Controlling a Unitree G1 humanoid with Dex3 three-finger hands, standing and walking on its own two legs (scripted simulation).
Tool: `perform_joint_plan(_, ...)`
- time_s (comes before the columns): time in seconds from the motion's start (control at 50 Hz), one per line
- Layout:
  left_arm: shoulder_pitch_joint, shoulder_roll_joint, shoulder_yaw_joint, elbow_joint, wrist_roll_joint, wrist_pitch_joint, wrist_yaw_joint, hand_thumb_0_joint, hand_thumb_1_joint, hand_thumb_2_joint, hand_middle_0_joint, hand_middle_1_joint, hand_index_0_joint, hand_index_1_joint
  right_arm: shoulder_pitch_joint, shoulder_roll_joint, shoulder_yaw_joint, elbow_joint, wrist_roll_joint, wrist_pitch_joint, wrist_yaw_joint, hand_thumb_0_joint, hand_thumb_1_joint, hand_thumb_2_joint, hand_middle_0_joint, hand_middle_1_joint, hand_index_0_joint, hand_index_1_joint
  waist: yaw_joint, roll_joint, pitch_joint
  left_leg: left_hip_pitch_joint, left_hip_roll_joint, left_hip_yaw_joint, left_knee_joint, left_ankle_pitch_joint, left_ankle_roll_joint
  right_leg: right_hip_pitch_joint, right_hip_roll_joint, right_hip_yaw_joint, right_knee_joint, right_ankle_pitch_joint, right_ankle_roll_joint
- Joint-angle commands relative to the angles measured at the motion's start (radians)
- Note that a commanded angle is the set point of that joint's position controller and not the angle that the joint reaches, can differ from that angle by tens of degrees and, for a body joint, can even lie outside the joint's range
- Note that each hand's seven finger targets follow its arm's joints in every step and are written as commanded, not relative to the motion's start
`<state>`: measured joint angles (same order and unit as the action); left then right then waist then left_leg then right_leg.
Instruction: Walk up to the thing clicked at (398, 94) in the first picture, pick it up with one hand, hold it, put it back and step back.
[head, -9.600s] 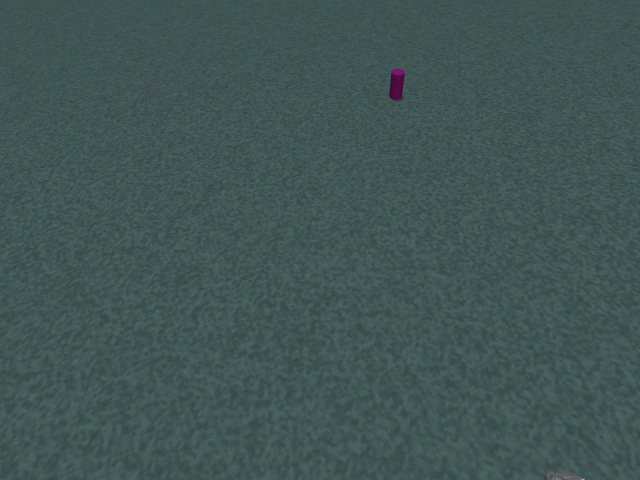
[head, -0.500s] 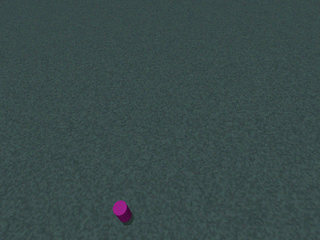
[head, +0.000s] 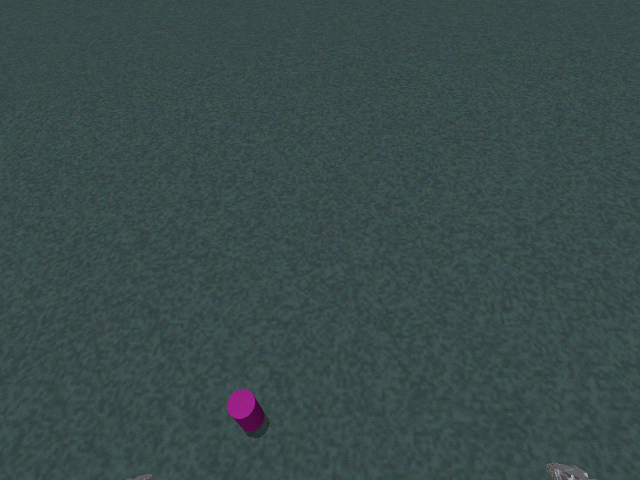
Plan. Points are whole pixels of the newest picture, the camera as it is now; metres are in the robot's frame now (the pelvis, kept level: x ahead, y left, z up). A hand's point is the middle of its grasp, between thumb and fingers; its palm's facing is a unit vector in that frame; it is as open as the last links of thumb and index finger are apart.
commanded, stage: go down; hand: left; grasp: from the side
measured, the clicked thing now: (246, 411) +0.38 +0.27 -0.70
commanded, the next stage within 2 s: none
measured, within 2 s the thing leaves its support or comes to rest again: neither
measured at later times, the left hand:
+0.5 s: hand out of the picture +0.14 +0.28 -0.19, palm faces +0.06 -0.94 -0.33, open 16.5 cm
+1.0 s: hand out of the picture +0.13 +0.31 -0.22, palm faces +0.11 -0.94 -0.32, open 17.4 cm
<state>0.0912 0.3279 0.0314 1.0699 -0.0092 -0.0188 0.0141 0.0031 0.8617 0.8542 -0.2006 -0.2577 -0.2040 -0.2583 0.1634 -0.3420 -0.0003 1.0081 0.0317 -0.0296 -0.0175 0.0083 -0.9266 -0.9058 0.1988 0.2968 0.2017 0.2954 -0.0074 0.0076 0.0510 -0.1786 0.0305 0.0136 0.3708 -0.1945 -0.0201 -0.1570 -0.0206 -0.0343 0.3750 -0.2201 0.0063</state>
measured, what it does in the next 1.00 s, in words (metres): lowers itself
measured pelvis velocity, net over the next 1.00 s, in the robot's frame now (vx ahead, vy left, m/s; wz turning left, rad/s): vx -0.02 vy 0.01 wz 0.00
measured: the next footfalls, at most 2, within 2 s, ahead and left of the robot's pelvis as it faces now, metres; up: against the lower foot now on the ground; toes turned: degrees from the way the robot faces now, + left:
none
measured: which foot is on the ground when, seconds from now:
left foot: down 0.00-1.00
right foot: down 0.00-1.00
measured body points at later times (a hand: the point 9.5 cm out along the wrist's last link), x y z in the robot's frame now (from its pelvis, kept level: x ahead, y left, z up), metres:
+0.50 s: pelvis -0.01 +0.01 -0.06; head +0.07 +0.02 +0.38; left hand +0.14 +0.33 -0.17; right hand +0.13 -0.25 -0.16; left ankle +0.00 +0.13 -0.75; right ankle -0.01 -0.12 -0.75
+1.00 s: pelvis -0.02 +0.01 -0.11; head +0.09 +0.04 +0.32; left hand +0.13 +0.36 -0.20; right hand +0.16 -0.23 -0.19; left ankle +0.00 +0.13 -0.75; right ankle -0.01 -0.12 -0.75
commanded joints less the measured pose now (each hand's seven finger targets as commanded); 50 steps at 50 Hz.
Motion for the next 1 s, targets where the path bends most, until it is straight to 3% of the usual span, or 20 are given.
perform_joint_plan(0.0, -0.253, 0.262, 0.136, -0.056, 0.033, -0.031, -0.002, 0.000, 0.420, 0.420, -0.008, -0.041, -0.016, -0.034, 0.038, -0.115, -0.050, -0.190, 0.013, -0.027, -0.027, 0.000, -0.986, -0.925, 0.199, 0.300, 0.199, 0.300, -0.023, -0.051, -0.092, -0.108, -0.038, 0.044, 0.073, 0.036, 0.038, -0.134, 0.015, 0.001, 0.020, 0.062, -0.016)
perform_joint_plan(0.02, -0.271, 0.302, 0.166, -0.079, 0.047, -0.038, -0.012, 0.000, 0.340, 0.340, -0.009, -0.055, -0.020, -0.045, 0.054, -0.114, -0.062, -0.209, 0.012, -0.033, -0.032, 0.000, -0.968, -0.919, 0.199, 0.300, 0.199, 0.300, -0.016, -0.046, -0.162, -0.108, -0.038, 0.041, 0.094, 0.059, 0.038, -0.110, 0.011, 0.007, 0.049, 0.097, -0.013)
perform_joint_plan(0.04, -0.219, 0.304, 0.187, -0.058, 0.071, -0.030, -0.027, 0.000, 0.260, 0.260, -0.012, -0.050, -0.024, -0.039, 0.058, -0.110, -0.073, -0.234, 0.001, -0.038, -0.028, 0.000, -0.969, -0.918, 0.199, 0.300, 0.200, 0.300, -0.013, -0.028, -0.222, -0.127, -0.043, 0.038, 0.134, 0.094, 0.038, -0.107, 0.005, 0.011, 0.095, 0.144, -0.012)
perform_joint_plan(0.06, -0.132, 0.271, 0.191, -0.009, 0.089, -0.016, -0.040, 0.000, 0.204, 0.206, -0.014, -0.062, -0.028, -0.049, 0.091, -0.105, -0.081, -0.237, -0.009, -0.039, -0.023, 0.000, -0.974, -0.918, 0.199, 0.300, 0.200, 0.300, -0.001, -0.042, -0.252, -0.152, -0.045, 0.028, 0.171, 0.133, 0.034, -0.114, 0.009, 0.006, 0.136, 0.176, -0.015)
perform_joint_plan(0.08, -0.069, 0.275, 0.213, -0.018, 0.106, -0.006, -0.049, 0.000, 0.149, 0.193, -0.019, -0.062, -0.032, -0.050, 0.095, -0.102, -0.087, -0.262, -0.010, -0.040, -0.019, 0.000, -0.959, -0.914, 0.199, 0.300, 0.200, 0.300, 0.029, -0.010, -0.294, -0.165, -0.051, 0.028, 0.196, 0.164, 0.030, -0.103, 0.008, 0.006, 0.162, 0.195, -0.020)
perform_joint_plan(0.12, -0.049, 0.268, 0.232, -0.088, 0.110, 0.015, -0.051, 0.000, 0.047, 0.153, -0.034, -0.065, -0.045, -0.053, 0.088, -0.092, -0.092, -0.312, -0.008, -0.040, -0.017, 0.000, -0.939, -0.908, 0.199, 0.300, 0.200, 0.300, 0.046, 0.028, -0.332, -0.164, -0.056, 0.027, 0.206, 0.182, 0.022, -0.101, 0.012, 0.008, 0.185, 0.201, -0.023)
perform_joint_plan(0.18, -0.076, 0.235, 0.225, -0.136, 0.107, 0.059, -0.052, 0.000, -0.085, 0.131, -0.040, -0.075, -0.052, -0.063, 0.065, -0.088, -0.089, -0.364, -0.005, -0.040, -0.011, 0.000, -0.929, -0.905, 0.200, 0.300, 0.200, 0.300, 0.017, 0.038, -0.261, -0.231, -0.041, 0.013, 0.249, 0.144, 0.016, -0.216, 0.022, -0.003, 0.226, 0.138, -0.027)
perform_joint_plan(0.22, -0.085, 0.265, 0.251, -0.205, 0.102, 0.072, -0.055, 0.000, -0.214, 0.118, -0.041, -0.075, -0.049, -0.068, 0.054, -0.088, -0.093, -0.402, -0.004, -0.043, -0.008, 0.000, -0.914, -0.902, 0.199, 0.300, 0.200, 0.300, 0.015, 0.021, -0.276, -0.275, -0.034, 0.008, 0.296, 0.117, 0.018, -0.255, 0.024, -0.007, 0.271, 0.103, -0.025)
perform_joint_plan(0.3, -0.063, 0.217, 0.233, -0.325, 0.076, 0.081, -0.083, 0.000, -0.384, 0.095, -0.042, -0.081, -0.047, -0.079, 0.054, -0.074, -0.093, -0.453, -0.004, -0.063, -0.010, 0.000, -0.883, -0.895, 0.200, 0.300, 0.200, 0.300, -0.007, 0.008, -0.265, -0.364, -0.031, 0.006, 0.368, -0.004, 0.023, -0.365, 0.021, -0.001, 0.334, -0.007, -0.021)
perform_joint_plan(0.4, 0.001, 0.217, 0.243, -0.525, 0.059, 0.090, -0.098, 0.000, -0.538, 0.025, -0.075, -0.083, -0.081, -0.078, 0.069, -0.070, -0.100, -0.502, -0.007, -0.090, -0.026, 0.000, -0.855, -0.886, 0.200, 0.300, 0.200, 0.300, -0.019, 0.038, -0.365, -0.372, -0.014, -0.016, 0.450, 0.020, 0.021, -0.446, 0.022, -0.008, 0.435, 0.008, -0.021)
perform_joint_plan(0.46, 0.063, 0.248, 0.279, -0.617, 0.062, 0.114, -0.087, 0.000, -0.551, 0.024, -0.083, -0.084, -0.087, -0.080, 0.072, -0.067, -0.097, -0.515, -0.008, -0.101, -0.036, 0.000, -0.862, -0.887, 0.200, 0.300, 0.200, 0.300, -0.011, 0.067, -0.410, -0.364, -0.006, -0.025, 0.483, 0.073, 0.020, -0.456, 0.021, -0.009, 0.474, 0.039, -0.022)
perform_joint_plan(0.52, 0.100, 0.248, 0.285, -0.671, 0.065, 0.151, -0.080, 0.000, -0.566, 0.012, -0.085, -0.075, -0.091, -0.070, 0.066, -0.071, -0.093, -0.530, -0.009, -0.111, -0.043, 0.000, -0.864, -0.886, 0.200, 0.300, 0.200, 0.300, -0.018, 0.072, -0.388, -0.395, 0.001, -0.042, 0.494, 0.063, 0.014, -0.488, 0.024, -0.015, 0.502, 0.016, -0.022)
perform_joint_plan(0.54, 0.116, 0.255, 0.296, -0.719, 0.065, 0.164, -0.076, 0.000, -0.588, 0.015, -0.090, -0.077, -0.092, -0.075, 0.068, -0.065, -0.090, -0.537, -0.010, -0.114, -0.049, 0.000, -0.863, -0.886, 0.200, 0.300, 0.200, 0.300, -0.007, 0.089, -0.411, -0.383, -0.001, -0.039, 0.504, 0.077, 0.017, -0.486, 0.021, -0.013, 0.502, 0.027, -0.023)
perform_joint_plan(0.56, 0.144, 0.229, 0.285, -0.679, 0.061, 0.178, -0.075, 0.000, -0.583, 0.010, -0.086, -0.072, -0.091, -0.068, 0.066, -0.068, -0.087, -0.537, -0.011, -0.116, -0.050, 0.000, -0.859, -0.885, 0.200, 0.300, 0.200, 0.300, -0.026, 0.059, -0.370, -0.418, -0.002, -0.040, 0.509, 0.045, 0.017, -0.492, 0.024, -0.016, 0.504, 0.007, -0.019)
perform_joint_plan(0.58, 0.145, 0.241, 0.291, -0.735, 0.059, 0.188, -0.073, 0.000, -0.599, 0.011, -0.088, -0.074, -0.091, -0.071, 0.061, -0.061, -0.084, -0.551, -0.010, -0.122, -0.054, 0.000, -0.858, -0.885, 0.200, 0.300, 0.200, 0.300, -0.012, 0.077, -0.373, -0.430, -0.004, -0.043, 0.514, 0.043, 0.017, -0.497, 0.022, -0.017, 0.509, 0.008, -0.021)
perform_joint_plan(0.7, 0.197, 0.218, 0.305, -0.740, 0.042, 0.228, -0.088, 0.000, -0.592, 0.007, -0.090, -0.072, -0.096, -0.067, 0.053, -0.050, -0.076, -0.574, -0.020, -0.143, -0.064, 0.000, -0.872, -0.888, 0.200, 0.300, 0.200, 0.300, -0.024, 0.072, -0.348, -0.499, -0.006, -0.039, 0.566, 0.011, 0.021, -0.550, 0.021, -0.021, 0.546, -0.023, -0.020)
perform_joint_plan(0.92, 0.233, 0.276, 0.398, -0.801, -0.006, 0.103, -0.171, 0.000, -0.550, 0.008, -0.090, -0.060, -0.094, -0.058, 0.038, -0.046, -0.084, -0.602, -0.033, -0.186, -0.053, 0.000, -0.923, -0.902, 0.199, 0.300, 0.199, 0.300, -0.002, 0.102, -0.441, -0.635, -0.011, -0.040, 0.721, -0.009, 0.027, -0.694, 0.019, -0.012, 0.702, -0.043, -0.025)
perform_joint_plan(0.98, 0.093, 0.305, 0.425, -0.781, -0.024, 0.044, -0.190, 0.000, -0.595, 0.007, -0.091, -0.057, -0.091, -0.057, 0.028, -0.060, -0.083, -0.587, -0.033, -0.197, -0.047, 0.000, -0.934, -0.906, 0.199, 0.300, 0.199, 0.300, -0.026, 0.099, -0.441, -0.703, -0.003, -0.056, 0.775, -0.059, 0.030, -0.806, 0.022, -0.011, 0.775, -0.095, -0.027)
